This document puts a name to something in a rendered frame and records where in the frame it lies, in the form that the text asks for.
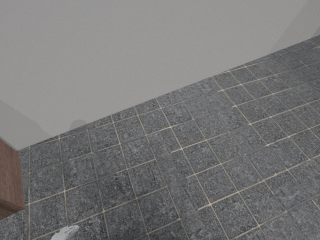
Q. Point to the cupboard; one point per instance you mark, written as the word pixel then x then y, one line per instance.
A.
pixel 11 185

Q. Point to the robot left hand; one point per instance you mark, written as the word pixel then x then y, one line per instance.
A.
pixel 66 233

